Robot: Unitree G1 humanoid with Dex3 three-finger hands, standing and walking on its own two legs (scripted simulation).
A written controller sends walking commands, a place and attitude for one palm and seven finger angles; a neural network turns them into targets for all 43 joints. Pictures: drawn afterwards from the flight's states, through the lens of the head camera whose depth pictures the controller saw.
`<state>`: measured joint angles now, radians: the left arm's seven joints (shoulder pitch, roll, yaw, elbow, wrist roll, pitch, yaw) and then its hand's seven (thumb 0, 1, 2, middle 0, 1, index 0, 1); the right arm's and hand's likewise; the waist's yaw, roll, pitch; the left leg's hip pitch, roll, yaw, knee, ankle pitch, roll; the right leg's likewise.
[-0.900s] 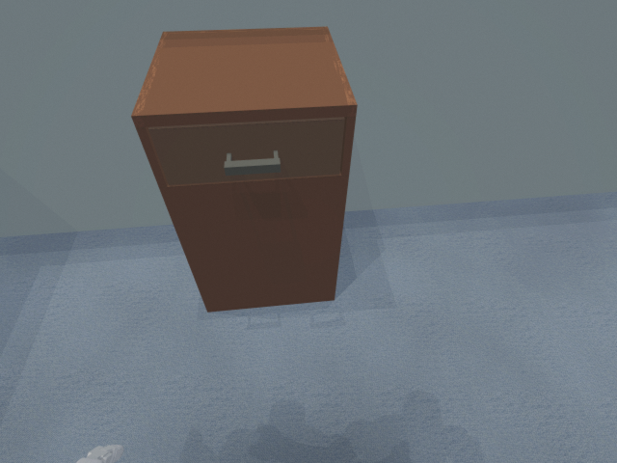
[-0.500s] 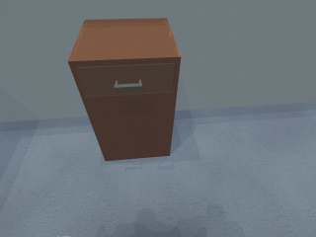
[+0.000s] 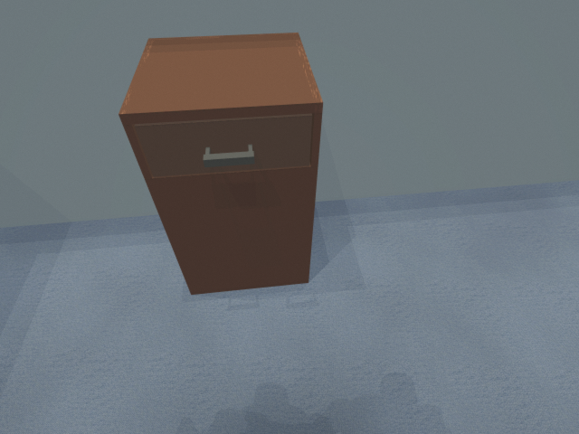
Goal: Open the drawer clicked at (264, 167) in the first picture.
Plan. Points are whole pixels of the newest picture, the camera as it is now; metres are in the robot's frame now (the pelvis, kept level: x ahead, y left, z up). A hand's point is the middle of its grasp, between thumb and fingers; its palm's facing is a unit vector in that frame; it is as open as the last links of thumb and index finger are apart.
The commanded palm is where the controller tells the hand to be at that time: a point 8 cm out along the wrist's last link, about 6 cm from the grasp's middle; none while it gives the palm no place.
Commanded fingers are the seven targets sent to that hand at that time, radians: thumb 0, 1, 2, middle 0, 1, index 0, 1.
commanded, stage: look at it before walking up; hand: left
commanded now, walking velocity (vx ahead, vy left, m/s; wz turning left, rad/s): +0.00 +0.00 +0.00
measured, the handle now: (229, 154) +0.76 +0.20 -0.07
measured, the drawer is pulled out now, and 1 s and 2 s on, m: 0.00 0.00 0.00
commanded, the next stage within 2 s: turn to face it in 0.54 s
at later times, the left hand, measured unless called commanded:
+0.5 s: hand out of the picture +0.08 +0.24 -0.16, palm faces -0.04 -0.95 -0.32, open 7.4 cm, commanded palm none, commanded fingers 0.00 0.90 0.90 -0.20 -0.30 -0.20 -0.30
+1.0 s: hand out of the picture +0.08 +0.23 -0.16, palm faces +0.03 -0.95 -0.30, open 7.4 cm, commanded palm none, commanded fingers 0.00 0.90 0.90 -0.20 -0.30 -0.20 -0.30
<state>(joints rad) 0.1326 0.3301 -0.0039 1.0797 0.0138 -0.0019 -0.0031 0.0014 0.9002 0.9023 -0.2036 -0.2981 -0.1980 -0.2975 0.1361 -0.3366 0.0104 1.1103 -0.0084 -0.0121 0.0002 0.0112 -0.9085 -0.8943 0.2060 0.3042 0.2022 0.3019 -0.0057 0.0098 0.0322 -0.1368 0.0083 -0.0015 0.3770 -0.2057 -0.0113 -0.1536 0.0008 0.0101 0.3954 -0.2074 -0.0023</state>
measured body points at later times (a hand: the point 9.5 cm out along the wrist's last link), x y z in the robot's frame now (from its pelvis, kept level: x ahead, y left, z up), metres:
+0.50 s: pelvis +0.01 +0.00 +0.00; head +0.02 +0.00 +0.45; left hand +0.08 +0.29 -0.13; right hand +0.08 -0.30 -0.14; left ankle +0.00 +0.13 -0.74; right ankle +0.01 -0.12 -0.74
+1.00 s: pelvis +0.01 +0.00 +0.00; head +0.02 +0.00 +0.44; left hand +0.07 +0.28 -0.14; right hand +0.09 -0.26 -0.15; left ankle +0.00 +0.13 -0.74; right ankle +0.01 -0.12 -0.74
